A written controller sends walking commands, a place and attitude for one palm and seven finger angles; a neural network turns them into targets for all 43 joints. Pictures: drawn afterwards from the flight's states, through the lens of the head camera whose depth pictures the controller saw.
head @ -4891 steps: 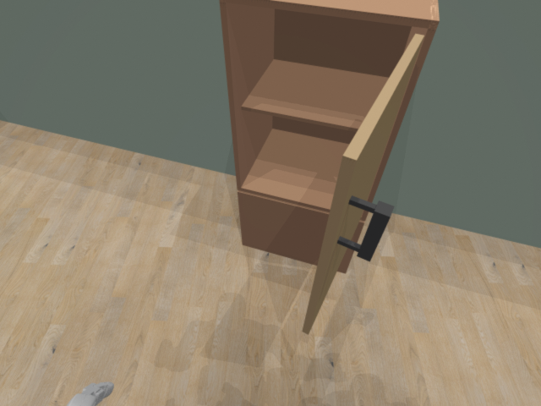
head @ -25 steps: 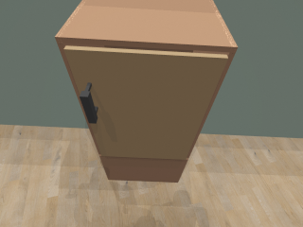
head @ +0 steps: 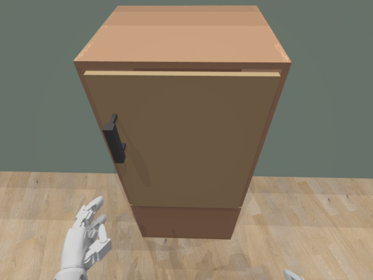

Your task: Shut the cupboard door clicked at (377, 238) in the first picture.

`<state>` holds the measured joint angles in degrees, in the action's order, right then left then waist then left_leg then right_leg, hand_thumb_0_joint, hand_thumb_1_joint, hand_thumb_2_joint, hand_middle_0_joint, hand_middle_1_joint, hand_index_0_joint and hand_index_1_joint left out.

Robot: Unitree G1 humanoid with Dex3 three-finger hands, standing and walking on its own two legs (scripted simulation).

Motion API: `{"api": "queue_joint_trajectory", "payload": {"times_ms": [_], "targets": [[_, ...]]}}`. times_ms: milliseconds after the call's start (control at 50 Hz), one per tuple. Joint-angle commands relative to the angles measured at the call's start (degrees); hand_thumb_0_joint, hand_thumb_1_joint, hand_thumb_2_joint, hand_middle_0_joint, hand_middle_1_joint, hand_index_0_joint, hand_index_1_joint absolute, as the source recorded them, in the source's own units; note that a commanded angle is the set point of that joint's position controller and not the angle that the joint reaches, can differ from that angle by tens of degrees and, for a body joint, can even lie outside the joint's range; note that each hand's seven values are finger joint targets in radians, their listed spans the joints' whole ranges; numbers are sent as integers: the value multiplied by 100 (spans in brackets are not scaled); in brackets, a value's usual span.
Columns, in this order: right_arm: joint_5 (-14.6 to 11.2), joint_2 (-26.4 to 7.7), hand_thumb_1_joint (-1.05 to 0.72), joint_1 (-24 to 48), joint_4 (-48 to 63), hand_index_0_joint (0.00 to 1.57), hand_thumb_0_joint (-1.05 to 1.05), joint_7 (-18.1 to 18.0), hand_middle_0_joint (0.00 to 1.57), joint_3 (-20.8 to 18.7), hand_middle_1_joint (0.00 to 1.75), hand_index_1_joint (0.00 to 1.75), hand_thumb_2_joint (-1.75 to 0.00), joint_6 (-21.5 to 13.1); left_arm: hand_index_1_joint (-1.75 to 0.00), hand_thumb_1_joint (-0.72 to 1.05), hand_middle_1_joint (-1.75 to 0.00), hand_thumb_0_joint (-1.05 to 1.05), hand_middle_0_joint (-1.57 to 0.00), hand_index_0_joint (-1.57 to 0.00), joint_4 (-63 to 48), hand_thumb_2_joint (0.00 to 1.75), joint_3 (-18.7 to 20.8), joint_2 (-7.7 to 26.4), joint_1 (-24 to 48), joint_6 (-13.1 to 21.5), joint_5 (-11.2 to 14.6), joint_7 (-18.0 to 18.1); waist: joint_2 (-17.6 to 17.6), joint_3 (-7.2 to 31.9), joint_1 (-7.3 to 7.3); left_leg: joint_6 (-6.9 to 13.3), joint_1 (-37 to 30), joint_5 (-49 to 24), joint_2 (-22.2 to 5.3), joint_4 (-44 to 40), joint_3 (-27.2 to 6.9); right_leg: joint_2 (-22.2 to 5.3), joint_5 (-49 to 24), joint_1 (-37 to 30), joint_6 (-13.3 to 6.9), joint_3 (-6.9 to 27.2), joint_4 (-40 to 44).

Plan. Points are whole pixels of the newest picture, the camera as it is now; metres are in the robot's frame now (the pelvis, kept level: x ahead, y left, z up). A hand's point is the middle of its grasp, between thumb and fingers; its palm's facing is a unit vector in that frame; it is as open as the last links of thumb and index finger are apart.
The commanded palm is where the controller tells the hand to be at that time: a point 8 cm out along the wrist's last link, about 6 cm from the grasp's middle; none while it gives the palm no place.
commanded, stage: raise the hand and make a fist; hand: left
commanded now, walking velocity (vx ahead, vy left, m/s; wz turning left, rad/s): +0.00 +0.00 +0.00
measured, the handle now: (117, 138) +0.45 +0.20 +0.06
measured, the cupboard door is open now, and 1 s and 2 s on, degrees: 0 0 0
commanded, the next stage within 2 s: bring the fist close to the handle in 1.74 s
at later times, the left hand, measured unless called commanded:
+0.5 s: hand (127, 265) +0.16 +0.12 +0.00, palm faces -0.14 -0.99 -0.05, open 4.9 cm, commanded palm +0.12 +0.21 -0.01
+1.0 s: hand (95, 247) +0.19 +0.18 +0.03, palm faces +0.02 -1.00 -0.04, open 3.2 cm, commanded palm +0.16 +0.23 +0.03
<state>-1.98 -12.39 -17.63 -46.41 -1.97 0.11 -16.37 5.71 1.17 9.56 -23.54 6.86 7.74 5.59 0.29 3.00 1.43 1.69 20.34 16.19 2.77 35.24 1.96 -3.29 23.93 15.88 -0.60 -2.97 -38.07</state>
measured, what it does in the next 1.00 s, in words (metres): stands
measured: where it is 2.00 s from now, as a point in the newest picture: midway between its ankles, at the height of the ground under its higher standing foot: outside the picture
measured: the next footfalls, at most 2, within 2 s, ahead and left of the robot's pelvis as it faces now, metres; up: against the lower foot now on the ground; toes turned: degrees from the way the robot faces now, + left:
none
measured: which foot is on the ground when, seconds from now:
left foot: down 0.00-1.00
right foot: down 0.00-1.00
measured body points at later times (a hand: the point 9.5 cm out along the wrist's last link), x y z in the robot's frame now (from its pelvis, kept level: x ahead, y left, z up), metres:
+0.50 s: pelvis -0.06 -0.04 -0.09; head -0.01 -0.05 +0.36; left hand +0.16 +0.18 +0.01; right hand +0.15 -0.25 -0.16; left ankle +0.02 +0.10 -0.72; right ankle -0.04 -0.12 -0.72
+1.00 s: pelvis -0.03 +0.00 -0.05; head +0.01 +0.01 +0.40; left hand +0.18 +0.24 +0.04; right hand +0.15 -0.23 -0.11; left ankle +0.02 +0.10 -0.72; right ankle -0.04 -0.11 -0.72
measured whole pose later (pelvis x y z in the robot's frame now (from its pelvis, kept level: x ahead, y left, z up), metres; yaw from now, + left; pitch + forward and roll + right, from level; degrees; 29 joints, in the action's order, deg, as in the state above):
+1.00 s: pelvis -0.03 +0.00 -0.05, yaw -1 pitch +10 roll -2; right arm -2.0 -12.9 -13.7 -29.4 -4.0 0.6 -12.1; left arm -9.1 7.4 13.6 -25.0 19.1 15.6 -10.3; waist 1.8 5.9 -0.7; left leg 1.6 44.4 24.0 -0.8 58.5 0.2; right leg -0.1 28.9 37.7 -0.6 -4.1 -56.9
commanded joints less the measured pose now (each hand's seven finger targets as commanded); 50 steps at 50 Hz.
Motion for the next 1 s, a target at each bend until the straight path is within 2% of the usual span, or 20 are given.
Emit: {"api": "queue_joint_trajectory", "payload": {"times_ms": [0, 40, 60, 120, 140, 180, 260, 300, 340, 380, 420, 460, 500, 560, 600, 680, 780, 860, 940, 980], "targets": [[141, -711, -90, 918, 1311, 20, 0, 173, 20, -465, 30, 30, -90, -306, -48, 90, -48, 0, -36, -36, 540, 90, 379, -237, -1947, 1450, 350, -969, -1928, -514, -399, -230, 1170, -650, -240, 588, -474, 311, -1194, 1739, -53, -287, -70], [216, -774, -90, 1035, 1487, 20, 0, 265, 20, -582, 30, 30, -90, -170, -52, 90, -52, 0, -40, -40, 528, 90, 757, 27, -2096, 2381, 512, -1817, -2213, 295, -579, -329, 1694, -933, -180, 1252, -290, 288, -2250, 1806, 5, -199, -1027], [174, -750, -90, 1082, 1601, 20, 0, 316, 20, -635, 30, 30, -90, -106, -54, 90, -54, 0, -42, -42, 670, 90, 1075, 315, -2163, 2662, 512, -2134, -1771, 482, -682, -343, 1858, -908, -161, 1421, -242, 238, -2381, 1831, -18, -62, -1289], [144, -750, -90, 1381, 2250, 20, 0, 279, 20, -610, 30, 30, -90, 67, -60, 90, -60, 0, -47, -47, -193, 90, 1401, 716, -1482, 2652, 735, -2375, -41, 1023, -829, -249, 2061, -243, 2, 1794, 58, 222, -986, 2070, -139, 256, -1504], [127, -735, -90, 1430, 2420, 20, 0, 243, 20, -574, 30, 30, -90, 72, -62, 90, -62, 0, -49, -49, -727, 90, 1441, 851, -1043, 2624, 791, -2314, 534, 1201, -796, -202, 2029, -29, -25, 1894, 70, 235, -522, 2267, -168, 334, -1512], [147, -713, -90, 1240, 2528, 20, 0, 181, 20, -549, 30, 30, -90, 30, -66, 90, -66, 0, -53, -53, -1857, 90, 1612, 1197, -111, 2772, 836, -2031, 1008, 1791, -620, -120, 2050, 315, -134, 2157, -93, 246, 267, 2577, -154, 646, -1434], [104, -657, -90, 1026, 2362, 20, 0, -26, 20, -419, 30, 30, -90, -192, -74, 90, -74, 0, -60, -60, -3640, 90, 856, 936, 1177, 3546, 916, -1788, 746, 1907, 84, 18, 2046, 734, -275, 2797, -321, 318, 1078, 3311, -109, 1037, -1240], [61, -758, -90, 971, 2242, 20, 0, -155, 20, -356, 30, 30, -90, -320, -78, 90, -78, 0, -64, -64, -3265, 90, 339, 653, 1055, 3581, 980, -2050, 372, 1380, 283, 44, 2368, 1079, -319, 2970, -341, 315, 1614, 3504, -80, 1114, -1051], [-2, -851, -90, 873, 2210, 20, 0, -285, 20, -328, 30, 30, -90, -356, -82, 90, -82, 0, -68, -68, -2765, 90, 283, 792, 934, 3271, 1055, -2353, 52, 1074, 396, 54, 2661, 1222, -345, 3075, -358, 282, 1908, 3425, 17, 1225, -801], [-76, -877, -90, 820, 2255, 20, 0, -379, 20, -297, 30, 30, -90, -261, -86, 90, -86, 0, -71, -71, -1886, 90, 380, 913, 549, 2514, 1012, -2585, -281, 803, 320, 60, 2923, 1280, -332, 2946, -374, 248, 2164, 3330, 85, 1266, -598], [-147, -891, -90, 826, 2403, 20, 0, -414, 20, -295, 30, 30, -90, -87, -90, 90, -90, 0, -75, -75, -1260, 90, 748, 1164, 175, 1561, 998, -2658, -520, 765, 30, 56, 3057, 1276, -304, 2661, -338, 131, 2334, 2870, 148, 1343, -374], [-186, -796, -90, 986, 2673, 20, 0, -414, 20, -300, 30, 30, -90, 111, -94, 90, -94, 0, -79, -79, -1161, 90, 1323, 1404, -344, 717, 1079, -2515, -511, 1083, -407, 40, 2844, 1043, -209, 2355, -312, 35, 1893, 2122, 194, 1374, -277], [-161, -604, -90, 1048, 2834, 20, 0, -392, 20, -280, 30, 30, -90, 257, -98, 90, -98, 0, -82, -82, -1804, 90, 1708, 1359, -391, 404, 1211, -2106, -566, 1425, -583, -20, 2505, 625, -188, 2155, -306, -66, 912, 1571, 293, 1303, -338], [-39, -458, -90, 955, 2718, 20, 0, -341, 20, -259, 30, 30, -90, 305, -104, 90, -104, 0, -88, -88, -2526, 90, 2017, 1287, -311, 880, 1186, -1361, -382, 1462, -626, -71, 2095, -32, -264, 1948, -360, 69, -701, 1369, 267, 891, -737], [15, -443, -90, 731, 2556, 20, 0, -259, 20, -284, 30, 30, -90, 240, -108, 90, -108, 0, -92, -92, -2604, 90, 1725, 1074, -357, 1439, 976, -1193, -147, 1329, -496, -88, 1887, -446, -307, 1840, -380, 168, -1676, 1599, 196, 616, -1056], [103, -643, -90, 538, 2314, 20, 0, -142, 20, -303, 30, 30, -90, 49, -116, 90, -116, 0, -99, -99, -2340, 90, 851, 718, -121, 2339, 776, -1563, 96, 1169, -82, -38, 1701, -457, -313, 1970, -416, 322, -1435, 2432, 112, 269, -1374], [-30, -883, -90, 461, 2432, 20, 0, -248, 20, -370, 30, 30, -90, -68, -126, 90, -126, 0, -108, -108, -2131, 90, 774, 865, -167, 2075, 1027, -2196, -136, 1425, -83, 15, 1612, 94, -281, 1765, -435, 365, -163, 2358, 27, 343, -937], [-15, -820, -90, 599, 2546, 20, 0, -326, 20, -314, 30, 30, -90, 11, -134, 90, -134, 0, -115, -115, -2841, 90, 1465, 1459, 123, 1782, 1007, -1838, 382, 1800, -367, 8, 1122, -29, -291, 1398, -474, 463, -294, 2031, -66, 88, -1026], [23, -720, -90, 594, 2582, 20, 0, -241, 20, -206, 30, 30, -90, 106, -142, 90, -142, 0, -123, -123, -3038, 90, 1236, 1014, 83, 1745, 935, -1396, 657, 1567, -321, -86, 715, -358, -364, 1167, -604, 534, -737, 2076, -116, -192, -1152], [29, -752, -90, 602, 2588, 20, 0, -204, 20, -176, 30, 30, -90, 180, -146, 90, -146, 0, -126, -126, -2671, 90, 975, 773, 0, 1570, 878, -1403, 371, 1188, -208, -86, 826, -245, -398, 1083, -657, 561, -704, 2156, -91, -241, -1063]]}}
